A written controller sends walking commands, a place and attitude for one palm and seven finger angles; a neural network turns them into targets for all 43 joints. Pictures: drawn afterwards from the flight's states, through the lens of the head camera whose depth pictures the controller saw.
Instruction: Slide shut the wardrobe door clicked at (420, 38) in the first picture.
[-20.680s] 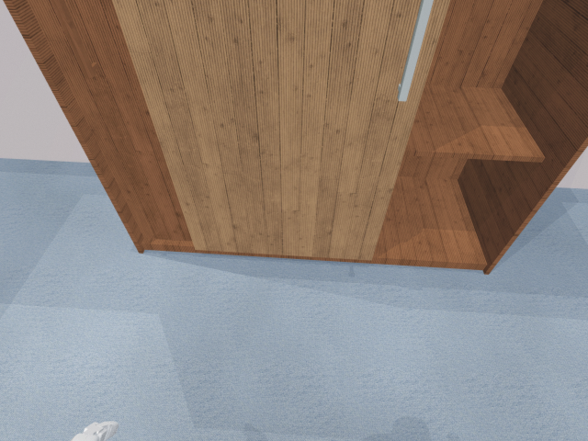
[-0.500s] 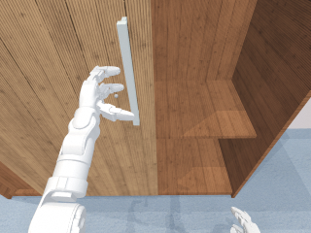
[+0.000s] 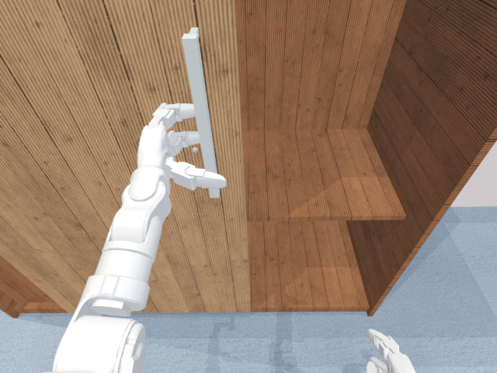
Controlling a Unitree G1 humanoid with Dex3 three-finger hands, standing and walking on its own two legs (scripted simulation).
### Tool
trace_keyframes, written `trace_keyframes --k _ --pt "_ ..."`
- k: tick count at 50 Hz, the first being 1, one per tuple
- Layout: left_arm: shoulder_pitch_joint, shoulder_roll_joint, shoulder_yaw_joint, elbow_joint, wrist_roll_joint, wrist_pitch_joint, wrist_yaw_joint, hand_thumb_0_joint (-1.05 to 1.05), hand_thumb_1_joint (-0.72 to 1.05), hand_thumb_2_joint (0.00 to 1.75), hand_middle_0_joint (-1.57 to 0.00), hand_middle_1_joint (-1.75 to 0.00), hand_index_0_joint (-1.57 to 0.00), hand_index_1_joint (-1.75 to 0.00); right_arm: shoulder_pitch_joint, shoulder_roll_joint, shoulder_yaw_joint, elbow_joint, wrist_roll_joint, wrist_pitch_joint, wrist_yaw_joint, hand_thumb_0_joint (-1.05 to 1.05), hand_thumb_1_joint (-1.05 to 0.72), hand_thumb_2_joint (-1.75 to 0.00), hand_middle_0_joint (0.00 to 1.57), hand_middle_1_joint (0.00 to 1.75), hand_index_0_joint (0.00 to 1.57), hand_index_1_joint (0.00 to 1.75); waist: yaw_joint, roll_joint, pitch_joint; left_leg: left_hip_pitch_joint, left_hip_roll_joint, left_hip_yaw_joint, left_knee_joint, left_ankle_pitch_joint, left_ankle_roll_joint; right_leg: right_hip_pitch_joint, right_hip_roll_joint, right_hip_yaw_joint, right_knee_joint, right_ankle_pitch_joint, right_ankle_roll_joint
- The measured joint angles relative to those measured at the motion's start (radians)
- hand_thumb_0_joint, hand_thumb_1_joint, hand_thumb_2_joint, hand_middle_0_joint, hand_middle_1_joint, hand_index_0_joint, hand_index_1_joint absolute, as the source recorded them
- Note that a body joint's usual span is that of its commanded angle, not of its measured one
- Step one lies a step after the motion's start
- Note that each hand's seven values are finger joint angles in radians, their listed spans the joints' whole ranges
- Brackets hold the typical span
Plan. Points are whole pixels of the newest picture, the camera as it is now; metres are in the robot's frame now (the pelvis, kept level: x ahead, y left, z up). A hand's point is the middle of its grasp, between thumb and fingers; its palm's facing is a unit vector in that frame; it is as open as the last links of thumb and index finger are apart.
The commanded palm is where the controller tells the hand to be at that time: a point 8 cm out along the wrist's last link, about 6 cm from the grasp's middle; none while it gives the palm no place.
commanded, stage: feel for the door with the fingertips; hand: left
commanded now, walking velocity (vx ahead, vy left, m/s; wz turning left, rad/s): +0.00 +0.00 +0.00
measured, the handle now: (206, 126) +0.47 +0.10 +0.17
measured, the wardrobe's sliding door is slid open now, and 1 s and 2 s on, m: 0.47 0.47 0.47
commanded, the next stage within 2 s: slide the fingers in behind the handle in 0.18 s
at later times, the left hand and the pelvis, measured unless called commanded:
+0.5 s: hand (198, 143) +0.43 +0.11 +0.17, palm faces +0.06 -1.00 +0.00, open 13.7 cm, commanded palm +0.40 +0.16 +0.17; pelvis -0.01 +0.00 +0.00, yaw +0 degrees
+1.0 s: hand (200, 147) +0.42 +0.10 +0.17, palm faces +0.05 -1.00 +0.01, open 13.9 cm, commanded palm +0.40 +0.14 +0.17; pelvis +0.00 +0.01 +0.00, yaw +0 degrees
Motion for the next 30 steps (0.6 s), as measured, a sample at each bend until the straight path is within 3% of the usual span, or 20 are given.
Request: trace_keyframes --k 10,19,30 --pt "-0.093 0.019 0.026 0.136 0.006 -0.045 -0.001 -0.01 -0.5 0.3 -0.3 -1.2 -0.3 -1.2 0.025 -0.008 -0.005 0.011 0.001 -0.007 -0.003 0.01 -0.91 -0.9 0.2 0.3 0.2 0.3 -0.018 -0.004 0.006 -0.029 0.003 0.004 0.004 0.007 -0.003 -0.03 0.003 0.003 0.002 0.01 -0.004" --pt "-0.144 0.032 0.038 0.225 0.013 -0.106 -0.02 -0.01 -0.5 0.3 -0.38 -1.26 -0.36 -1.24 0.073 -0.015 -0.015 0.041 0.003 -0.017 -0.001 0.01 -0.91 -0.9 0.2 0.3 0.2 0.3 -0.016 -0.004 0.006 -0.055 0.003 -0.001 0.015 0.009 -0.003 -0.05 0.002 -0.002 0.004 0.014 -0.004" --pt "-0.117 0.039 0.067 0.231 0.006 -0.137 -0.034 -0.01 -0.5 0.3 -0.35 -1.23 -0.32 -1.22 0.082 -0.01 -0.014 0.028 0.005 -0.038 0.008 0.01 -0.91 -0.9 0.2 0.3 0.2 0.3 -0.027 -0.005 -0.002 -0.053 0.006 0.018 0.01 0.012 -0.001 -0.056 0.007 0.016 0.001 0.024 -0.003"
